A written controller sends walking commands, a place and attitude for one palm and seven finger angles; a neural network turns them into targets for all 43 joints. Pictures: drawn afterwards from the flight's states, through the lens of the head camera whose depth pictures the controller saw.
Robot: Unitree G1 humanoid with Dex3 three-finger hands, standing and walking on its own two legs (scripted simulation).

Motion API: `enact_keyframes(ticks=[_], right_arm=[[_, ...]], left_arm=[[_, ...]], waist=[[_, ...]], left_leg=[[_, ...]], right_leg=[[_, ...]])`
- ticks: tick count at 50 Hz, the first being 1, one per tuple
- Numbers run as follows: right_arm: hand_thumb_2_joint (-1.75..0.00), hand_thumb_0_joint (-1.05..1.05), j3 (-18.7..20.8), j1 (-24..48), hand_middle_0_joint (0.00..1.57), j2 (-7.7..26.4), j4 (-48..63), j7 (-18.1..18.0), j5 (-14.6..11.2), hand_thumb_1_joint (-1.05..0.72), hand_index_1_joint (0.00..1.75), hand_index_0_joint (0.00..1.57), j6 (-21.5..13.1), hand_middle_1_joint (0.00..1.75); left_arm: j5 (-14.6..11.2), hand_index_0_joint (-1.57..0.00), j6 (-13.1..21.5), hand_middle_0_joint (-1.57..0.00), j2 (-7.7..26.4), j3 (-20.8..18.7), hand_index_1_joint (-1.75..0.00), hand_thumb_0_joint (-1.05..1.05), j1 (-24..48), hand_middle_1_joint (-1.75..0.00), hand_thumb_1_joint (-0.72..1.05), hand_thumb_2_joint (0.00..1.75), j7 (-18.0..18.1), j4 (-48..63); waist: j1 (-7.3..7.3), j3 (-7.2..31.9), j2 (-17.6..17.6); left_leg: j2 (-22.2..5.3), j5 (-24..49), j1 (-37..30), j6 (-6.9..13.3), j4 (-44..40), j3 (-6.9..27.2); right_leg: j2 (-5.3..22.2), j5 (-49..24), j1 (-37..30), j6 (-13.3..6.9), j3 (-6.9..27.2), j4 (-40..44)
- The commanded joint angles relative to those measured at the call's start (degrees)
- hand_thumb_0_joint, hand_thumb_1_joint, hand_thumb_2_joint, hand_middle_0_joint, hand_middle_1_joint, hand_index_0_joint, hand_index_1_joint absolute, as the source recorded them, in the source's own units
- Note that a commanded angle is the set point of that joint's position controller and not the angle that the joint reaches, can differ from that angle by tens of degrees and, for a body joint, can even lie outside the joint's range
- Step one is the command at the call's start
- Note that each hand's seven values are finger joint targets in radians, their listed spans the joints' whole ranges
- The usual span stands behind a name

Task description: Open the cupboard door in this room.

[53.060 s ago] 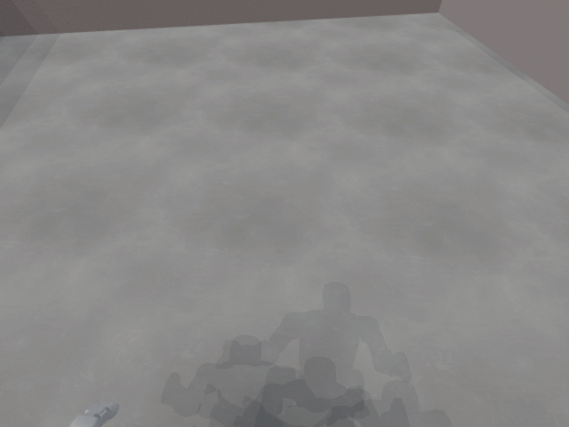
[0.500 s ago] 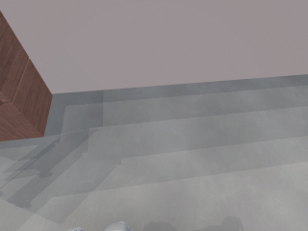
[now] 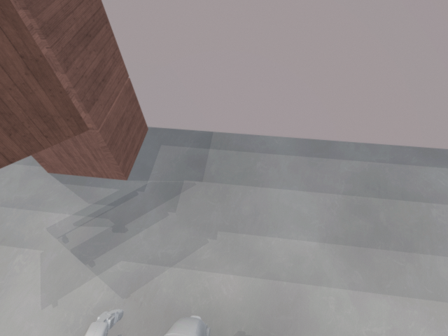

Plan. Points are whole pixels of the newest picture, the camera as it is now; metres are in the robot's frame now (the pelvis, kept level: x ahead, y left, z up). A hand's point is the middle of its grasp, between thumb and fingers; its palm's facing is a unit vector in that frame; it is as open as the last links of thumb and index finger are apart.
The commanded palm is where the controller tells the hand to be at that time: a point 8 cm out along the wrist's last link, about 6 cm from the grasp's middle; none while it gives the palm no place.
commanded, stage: turn to face it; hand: left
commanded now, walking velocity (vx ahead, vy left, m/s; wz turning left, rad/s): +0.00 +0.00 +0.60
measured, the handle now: out of the picture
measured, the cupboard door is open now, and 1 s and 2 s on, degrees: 42 42 42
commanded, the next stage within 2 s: take the last steps up to it in 0.82 s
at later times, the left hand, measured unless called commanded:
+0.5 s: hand out of the picture +0.04 +0.25 -0.16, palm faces +0.32 -0.91 -0.26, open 7.4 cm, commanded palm none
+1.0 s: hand out of the picture -0.06 +0.19 -0.19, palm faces +0.54 -0.82 -0.18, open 7.4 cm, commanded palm none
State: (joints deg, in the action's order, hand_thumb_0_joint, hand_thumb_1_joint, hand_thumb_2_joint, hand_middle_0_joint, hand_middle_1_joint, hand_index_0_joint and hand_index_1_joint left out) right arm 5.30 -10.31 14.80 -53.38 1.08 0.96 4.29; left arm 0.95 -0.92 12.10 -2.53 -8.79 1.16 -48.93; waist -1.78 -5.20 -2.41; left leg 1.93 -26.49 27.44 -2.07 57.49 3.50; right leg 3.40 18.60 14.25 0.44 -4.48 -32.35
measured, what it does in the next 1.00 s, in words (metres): steps on the spot, turning left: left foot, then right foot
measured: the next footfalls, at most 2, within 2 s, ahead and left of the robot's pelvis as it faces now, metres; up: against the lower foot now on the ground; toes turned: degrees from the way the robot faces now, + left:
left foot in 0.24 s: +0.05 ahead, +0.14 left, +0.00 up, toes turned +14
right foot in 0.62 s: +0.11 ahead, -0.12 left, +0.00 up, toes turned +19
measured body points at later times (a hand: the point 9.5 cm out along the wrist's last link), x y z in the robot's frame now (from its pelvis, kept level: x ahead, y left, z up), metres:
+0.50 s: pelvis +0.01 +0.01 +0.00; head +0.05 +0.04 +0.45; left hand +0.02 +0.30 -0.14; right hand +0.18 -0.21 -0.13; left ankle +0.01 +0.13 -0.73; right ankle +0.06 -0.14 -0.68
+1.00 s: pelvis +0.02 +0.01 +0.00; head +0.04 +0.05 +0.44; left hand -0.08 +0.23 -0.17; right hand +0.24 -0.15 -0.13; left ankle -0.02 +0.10 -0.73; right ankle +0.06 -0.13 -0.71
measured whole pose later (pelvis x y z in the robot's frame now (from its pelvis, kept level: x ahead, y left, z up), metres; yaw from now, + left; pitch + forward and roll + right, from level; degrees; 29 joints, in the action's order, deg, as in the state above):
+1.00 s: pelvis +0.02 +0.01 +0.00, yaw +29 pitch -1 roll +0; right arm 2.4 -6.9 11.1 -54.4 0.5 1.2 1.4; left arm 0.5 -2.6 12.4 -2.8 -15.8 0.6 -55.7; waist 1.7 -5.1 3.9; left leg 0.5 -16.8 16.3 2.1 34.5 -3.2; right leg 6.6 29.5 17.5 3.2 -5.2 -46.5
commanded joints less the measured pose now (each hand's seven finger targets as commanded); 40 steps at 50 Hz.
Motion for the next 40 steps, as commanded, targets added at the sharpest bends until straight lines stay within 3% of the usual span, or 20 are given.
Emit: enact_keyframes(ticks=[1,7,9,10,11,12,13,14,15,18,22,25,28,29,30,31,32,33,35,40], right_arm=[[-0.9,0.0,0.6,2.5,0.2,3.5,5.1,0.4,0.0,-0.9,0.3,0.2,-1.1,0.3],[-0.9,0.0,-0.9,6.9,0.2,1.1,6.3,0.8,-0.6,-0.9,0.3,0.2,-2.3,0.3],[-0.9,0.0,-0.8,3.8,0.2,2.3,5.7,0.7,-0.4,-0.9,0.3,0.2,-2.7,0.3],[-0.9,0.0,-0.3,0.0,0.2,4.1,4.8,0.6,-0.2,-0.9,0.3,0.2,-3.0,0.3],[-0.9,0.0,1.1,-4.1,0.2,9.6,4.2,0.1,0.3,-0.9,0.3,0.2,-3.6,0.3],[-0.9,0.0,2.5,-8.8,0.2,14.7,3.4,-0.4,0.2,-0.9,0.3,0.2,-3.5,0.3],[-0.9,0.0,2.4,-10.7,0.2,15.4,2.4,-1.0,0.2,-0.9,0.3,0.2,-3.1,0.3],[-0.9,0.0,2.0,-8.7,0.2,14.0,3.0,-1.4,0.4,-0.9,0.3,0.2,-3.3,0.3],[-0.9,0.0,1.8,-5.5,0.2,12.6,3.8,-2.0,0.5,-0.9,0.3,0.2,-3.5,0.3],[-0.9,0.0,0.5,0.4,0.2,9.7,4.9,-2.2,0.5,-0.9,0.3,0.2,-3.8,0.3],[-0.9,0.0,0.7,0.6,0.2,10.0,4.8,-2.0,0.7,-0.9,0.3,0.2,-3.4,0.3],[-0.9,0.0,1.1,1.3,0.2,10.1,5.0,-1.7,0.9,-0.9,0.3,0.2,-2.9,0.3],[-0.9,0.0,1.2,3.6,0.2,9.1,5.7,-1.5,0.3,-0.9,0.3,0.2,-2.5,0.3],[-0.9,0.0,1.0,3.9,0.2,7.0,6.1,-1.3,-0.1,-0.9,0.3,0.2,-2.5,0.3],[-0.9,0.0,0.5,3.1,0.2,3.2,7.1,-1.0,-0.6,-0.9,0.3,0.2,-2.6,0.3],[-0.9,0.0,0.6,4.3,0.2,4.5,7.6,-0.7,-0.3,-0.9,0.3,0.2,-2.4,0.3],[-0.9,0.0,0.7,3.4,0.2,4.6,7.5,-0.4,-0.1,-0.9,0.3,0.2,-2.1,0.3],[-0.9,0.0,0.8,3.0,0.2,3.9,6.0,-0.4,0.1,-0.9,0.3,0.2,-1.8,0.3],[-0.9,0.0,0.3,2.4,0.2,3.5,4.5,-0.1,0.0,-0.9,0.3,0.2,-1.5,0.3],[-0.9,0.0,-1.3,6.1,0.2,0.0,4.1,0.0,-0.5,-0.9,0.3,0.2,-2.2,0.3]], left_arm=[[0.2,-0.2,1.3,-0.2,8.9,-2.2,-0.3,0.0,-0.5,-0.3,0.9,0.9,0.8,3.7],[0.8,-0.2,1.3,-0.2,12.3,-3.6,-0.3,0.0,-7.4,-0.3,0.9,0.9,0.5,0.9],[0.4,-0.2,1.1,-0.2,13.1,-3.9,-0.3,0.0,-7.0,-0.3,0.9,0.9,0.1,1.0],[-0.2,-0.2,1.0,-0.2,12.7,-4.0,-0.3,0.0,-5.7,-0.3,0.9,0.9,-0.1,1.3],[-0.6,-0.2,0.7,-0.2,9.9,-3.6,-0.3,0.0,-5.6,-0.3,0.9,0.9,-0.4,2.8],[-0.8,-0.2,0.5,-0.2,6.1,-1.9,-0.3,0.0,-2.0,-0.3,0.9,0.9,-0.6,5.2],[-0.4,-0.2,-0.4,-0.2,7.5,-2.1,-0.3,0.0,0.8,-0.3,0.9,0.9,-0.2,6.1],[-0.1,-0.2,-0.7,-0.2,7.6,-2.3,-0.3,0.0,2.4,-0.3,0.9,0.9,0.0,5.9],[-0.1,-0.2,-0.8,-0.2,6.9,-2.5,-0.3,0.0,3.0,-0.3,0.9,0.9,0.0,4.8],[0.0,-0.2,-1.1,-0.2,6.7,-2.6,-0.3,0.0,-0.5,-0.3,0.9,0.9,-0.8,2.5],[-0.1,-0.2,-1.3,-0.2,6.1,-2.4,-0.3,0.0,-0.5,-0.3,0.9,0.9,-0.8,2.2],[-0.2,-0.2,-1.0,-0.2,5.6,-2.2,-0.3,0.0,-1.5,-0.3,0.9,0.9,-0.6,2.5],[-0.3,-0.2,-0.1,-0.2,6.5,-2.6,-0.3,0.0,-6.6,-0.3,0.9,0.9,-0.3,1.2],[0.0,-0.2,0.5,-0.2,8.8,-3.2,-0.3,0.0,-9.1,-0.3,0.9,0.9,0.0,0.8],[0.9,-0.2,1.1,-0.2,13.9,-4.2,-0.3,0.0,-10.1,-0.3,0.9,0.9,0.5,0.9],[0.8,-0.2,1.1,-0.2,15.7,-4.0,-0.3,0.0,-8.8,-0.3,0.9,0.9,0.6,1.6],[0.5,-0.2,0.9,-0.2,13.7,-3.5,-0.3,0.0,-5.7,-0.3,0.9,0.9,0.7,2.6],[0.5,-0.2,1.3,-0.2,10.6,-3.2,-0.3,0.0,-3.1,-0.3,0.9,0.9,0.9,2.7],[0.3,-0.2,1.5,-0.2,9.1,-2.3,-0.3,0.0,-2.3,-0.3,0.9,0.9,0.7,2.5],[0.8,-0.2,1.8,-0.2,10.4,-2.7,-0.3,0.0,-9.0,-0.3,0.9,0.9,0.6,-0.5]], waist=[[0.91,4.1,17.0],[4.63,7.5,14.6],[2.76,8.4,13.7],[0.17,9.8,10.2],[-2.0,13.5,-3.0],[-4.44,14.5,-16.3],[-4.94,15.0,-10.1],[-4.33,12.7,-6.2],[-2.98,10.1,-8.8],[0.56,7.2,-7.3],[0.67,6.7,-5.1],[0.99,6.6,-6.6],[3.57,7.4,-5.6],[4.98,8.0,1.0],[5.31,8.3,16.8],[5.53,6.4,20.1],[3.56,5.0,13.5],[2.07,4.4,14.7],[1.39,4.1,16.4],[4.42,6.5,14.0]], left_leg=[[-3.7,1.1,6.2,-2.0,9.4,-3.1],[-2.3,0.7,-2.1,-1.2,-16.2,-9.8],[-1.0,8.1,-9.1,-0.4,-25.1,-10.8],[-1.7,16.5,-17.0,0.4,-31.6,-9.5],[-11.8,30.2,-28.0,4.9,-33.5,3.7],[-24.9,52.8,-32.3,13.1,-34.7,20.7],[-26.7,51.9,-30.7,16.7,-34.0,20.1],[-24.5,41.3,-27.1,16.0,-35.7,18.6],[-20.9,36.7,-22.9,14.4,-36.2,17.0],[-15.4,30.7,-17.0,10.6,-37.4,10.7],[-14.6,22.0,-14.2,10.9,-38.8,12.1],[-13.8,20.3,-12.0,10.8,-38.0,14.3],[-10.8,19.7,-5.6,8.3,-33.2,13.5],[-7.2,14.8,-0.9,5.7,-27.5,10.8],[1.2,1.1,7.4,1.1,-14.0,1.1],[1.2,-8.7,6.3,0.6,0.8,-0.5],[-1.0,-5.8,4.7,1.0,6.6,1.5],[-1.7,-2.9,5.9,0.6,9.7,1.0],[-2.8,0.3,5.1,-0.6,10.2,-1.2],[-1.4,-1.0,-0.8,-1.1,-9.3,-6.7]], right_leg=[[15.0,-26.5,-7.0,-6.6,5.1,13.2],[17.0,-39.7,-14.5,-5.8,0.7,4.9],[16.0,-38.1,-11.3,-3.1,-2.1,0.1],[15.4,-33.8,-5.9,-0.8,-3.9,-5.7],[10.3,-16.5,5.7,2.9,-6.5,-17.0],[3.7,19.4,18.4,5.6,-4.0,-29.4],[4.2,20.3,19.6,4.5,2.8,-34.4],[4.5,16.4,20.7,4.3,3.6,-36.1],[4.5,12.7,20.7,4.4,4.5,-35.9],[2.9,5.9,16.3,4.5,4.6,-31.6],[1.0,6.5,11.5,4.1,3.6,-21.5],[-1.2,5.9,6.2,3.6,2.3,-12.3],[-2.3,-2.9,-5.8,3.0,1.6,1.6],[2.0,-3.3,-11.9,2.0,6.1,10.5],[16.7,-1.7,-15.2,-3.3,22.9,17.6],[25.1,-4.4,-6.8,-9.0,28.4,19.8],[23.5,-3.6,-2.3,-10.3,23.0,19.3],[19.2,-9.3,-3.2,-9.3,19.5,17.5],[14.9,-22.1,-4.8,-7.6,10.4,14.0],[14.5,-37.9,-12.0,-7.2,5.7,9.4]])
